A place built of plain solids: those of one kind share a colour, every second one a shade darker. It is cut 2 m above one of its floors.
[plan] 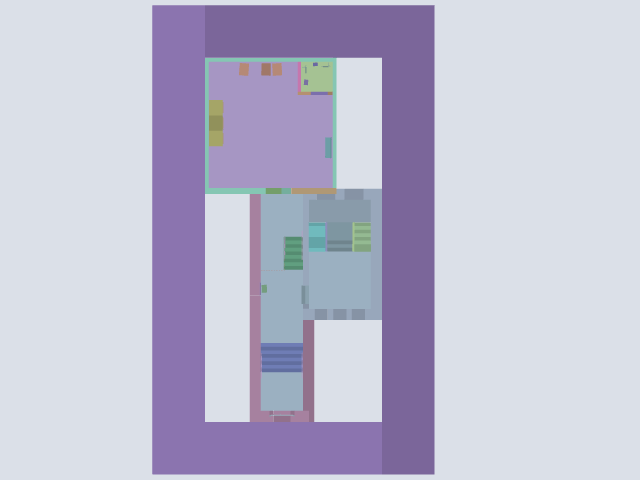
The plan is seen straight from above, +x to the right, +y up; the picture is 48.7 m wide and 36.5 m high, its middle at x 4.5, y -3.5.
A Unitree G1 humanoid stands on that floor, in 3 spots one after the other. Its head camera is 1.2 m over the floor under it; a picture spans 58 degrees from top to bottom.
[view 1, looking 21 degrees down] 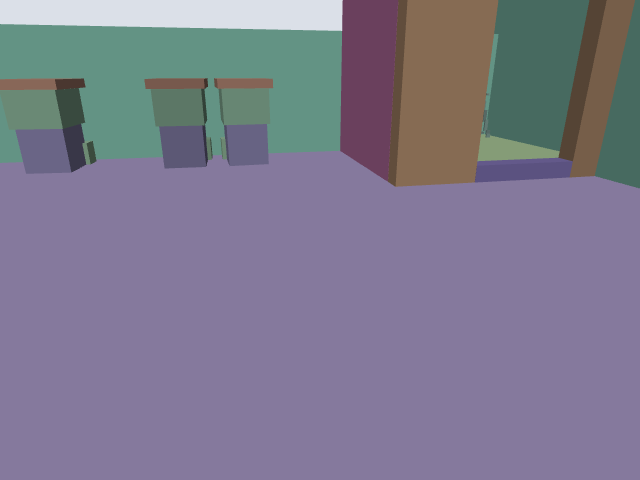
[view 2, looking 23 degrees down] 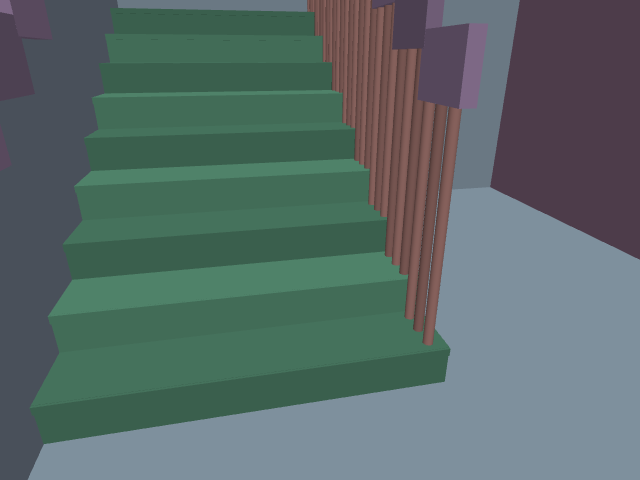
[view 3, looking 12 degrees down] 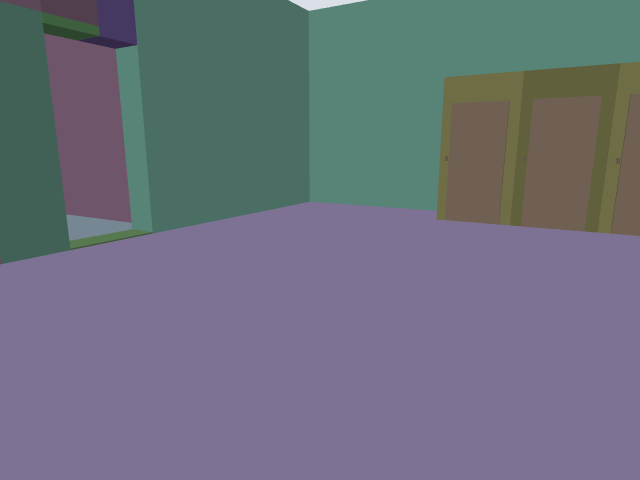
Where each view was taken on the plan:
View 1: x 0.97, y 3.00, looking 78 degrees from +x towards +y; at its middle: floor_yard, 3.35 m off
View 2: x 2.52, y -2.03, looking -102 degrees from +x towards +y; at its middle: flightBk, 1.99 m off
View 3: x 4.45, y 5.57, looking -150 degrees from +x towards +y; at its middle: floor_yard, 5.77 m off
